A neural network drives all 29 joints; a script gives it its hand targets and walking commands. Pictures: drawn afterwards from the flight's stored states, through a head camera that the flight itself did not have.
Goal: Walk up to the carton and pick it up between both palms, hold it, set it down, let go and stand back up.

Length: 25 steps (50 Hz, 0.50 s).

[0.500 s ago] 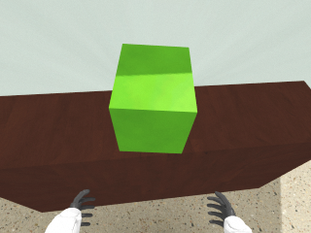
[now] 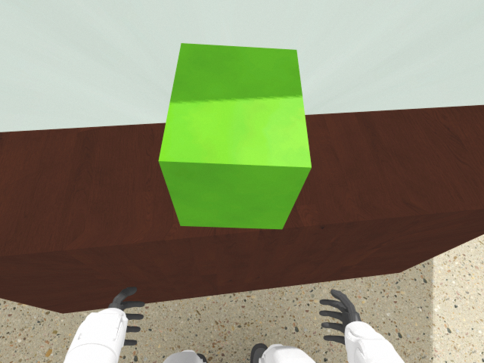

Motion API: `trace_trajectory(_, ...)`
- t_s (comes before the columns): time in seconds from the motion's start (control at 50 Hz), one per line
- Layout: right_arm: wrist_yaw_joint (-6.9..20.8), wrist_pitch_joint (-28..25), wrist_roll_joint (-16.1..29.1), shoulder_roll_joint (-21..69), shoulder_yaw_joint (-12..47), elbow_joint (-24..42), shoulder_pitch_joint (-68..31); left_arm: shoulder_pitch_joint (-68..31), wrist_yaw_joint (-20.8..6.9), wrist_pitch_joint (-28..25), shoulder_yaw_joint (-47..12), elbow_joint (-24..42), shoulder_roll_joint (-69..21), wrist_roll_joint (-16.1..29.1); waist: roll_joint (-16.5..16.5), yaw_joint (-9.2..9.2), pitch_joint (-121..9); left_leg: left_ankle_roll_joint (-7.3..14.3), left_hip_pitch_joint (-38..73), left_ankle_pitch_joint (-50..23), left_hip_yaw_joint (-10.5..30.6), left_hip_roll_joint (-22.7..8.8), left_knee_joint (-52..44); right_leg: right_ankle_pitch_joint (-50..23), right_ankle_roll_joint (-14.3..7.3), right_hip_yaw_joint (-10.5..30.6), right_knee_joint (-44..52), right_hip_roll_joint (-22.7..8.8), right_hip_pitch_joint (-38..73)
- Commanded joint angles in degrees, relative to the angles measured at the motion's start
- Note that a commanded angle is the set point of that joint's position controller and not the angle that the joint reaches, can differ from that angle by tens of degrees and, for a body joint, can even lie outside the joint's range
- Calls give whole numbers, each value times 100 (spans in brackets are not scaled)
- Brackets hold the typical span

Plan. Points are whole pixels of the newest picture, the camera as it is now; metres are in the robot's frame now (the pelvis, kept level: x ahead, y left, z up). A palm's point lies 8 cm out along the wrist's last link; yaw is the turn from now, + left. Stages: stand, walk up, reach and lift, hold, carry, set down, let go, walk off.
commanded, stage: set down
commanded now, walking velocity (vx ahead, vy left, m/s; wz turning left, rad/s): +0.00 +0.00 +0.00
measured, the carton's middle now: (235, 142) +0.47 +0.01 +0.02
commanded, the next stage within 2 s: let go in 0.12 s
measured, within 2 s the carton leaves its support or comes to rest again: neither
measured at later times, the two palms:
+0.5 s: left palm (95, 319) +0.19 +0.22 -0.05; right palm (399, 310) +0.19 -0.26 -0.05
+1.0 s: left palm (93, 341) +0.16 +0.22 -0.05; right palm (383, 333) +0.16 -0.23 -0.06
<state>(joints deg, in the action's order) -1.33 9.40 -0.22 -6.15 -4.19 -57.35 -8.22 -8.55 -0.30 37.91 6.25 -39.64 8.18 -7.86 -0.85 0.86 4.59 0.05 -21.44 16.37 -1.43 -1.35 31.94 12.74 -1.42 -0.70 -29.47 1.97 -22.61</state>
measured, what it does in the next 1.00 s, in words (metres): stands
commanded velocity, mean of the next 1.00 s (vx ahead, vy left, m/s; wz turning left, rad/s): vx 0.00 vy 0.00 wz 0.00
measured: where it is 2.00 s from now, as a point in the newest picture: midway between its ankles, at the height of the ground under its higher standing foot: outside the picture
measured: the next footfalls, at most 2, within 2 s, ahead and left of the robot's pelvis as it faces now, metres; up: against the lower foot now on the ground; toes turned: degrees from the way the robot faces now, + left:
none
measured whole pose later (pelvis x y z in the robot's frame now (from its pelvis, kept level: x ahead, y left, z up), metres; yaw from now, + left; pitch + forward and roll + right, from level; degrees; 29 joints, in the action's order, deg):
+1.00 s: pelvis -0.02 +0.00 +0.00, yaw -1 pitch -6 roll +0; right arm 2.2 -10.5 -5.2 -7.5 -7.8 -43.0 5.9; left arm 10.1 1.4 12.8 -0.9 -22.3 11.2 -1.4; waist -1.6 -1.6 2.7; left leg 0.1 -7.8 14.0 -2.8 -0.8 27.3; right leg 11.3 -1.3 0.6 -27.5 1.4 -10.7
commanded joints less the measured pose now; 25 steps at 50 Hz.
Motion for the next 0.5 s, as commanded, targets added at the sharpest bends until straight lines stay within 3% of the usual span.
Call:
trace_trajectory(0.0, -63, 45, 191, -543, 27, 391, -428, -562, -47, 80, 203, 617, 485, -135, 222, 48, -2228, -109, 408, -1810, 76, -127, -192, -2103, -121, 321, 70, -368, 1221)
trace_trajectory(0.12, -53, 56, 262, -640, 58, 433, -406, -406, -100, 119, 189, 808, 434, -172, 325, 46, -2311, -206, 784, -2044, 133, -170, -230, -1943, -190, 237, 170, -227, 974)
trace_trajectory(0.14, -25, 104, 147, -914, -108, 513, -316, -129, -75, 210, 57, 984, 650, 137, 242, -73, -2283, -182, 967, -2148, 66, -160, -227, -1981, -222, 204, 187, -219, 1152)
trace_trajectory(0.24, 80, 218, 319, -1302, -223, 2131, 324, 718, 26, 131, -204, 2733, 1002, 447, 29, -144, -2517, -118, 1394, -2883, 20, -91, -573, -2675, -171, 273, 425, -39, 2018)
trace_trajectory(0.28, 165, 275, 383, -1238, -130, 2511, 453, 904, 4, 67, -316, 3086, 1061, 555, 11, -181, -2241, -91, 1688, -2357, -50, -55, -861, -2246, -137, 296, 698, -47, 1857)
trace_trajectory(0.32, 270, 287, 460, -1192, -28, 2609, 737, 1238, 1, -40, -446, 3217, 1024, 644, 163, -172, -1852, -113, 1789, -2504, -56, -26, -996, -2164, -128, 290, 876, -16, 1776)
trace_trajectory(0.38, 412, 11, 572, -1228, 33, 2599, 1198, 1778, -44, -366, -609, 3444, 989, 690, 369, -149, -1593, -207, 2069, -3049, -108, 9, -1055, -2392, -175, 354, 1129, 26, 1816)
trace_trajectory(0.48, 584, -904, 354, -1039, 1, 2293, 1390, 2072, -90, -1284, -685, 3221, 1106, 703, 311, -161, -914, -114, 1830, -2250, -176, 70, -1208, -1765, -138, 464, 1303, -78, 1624)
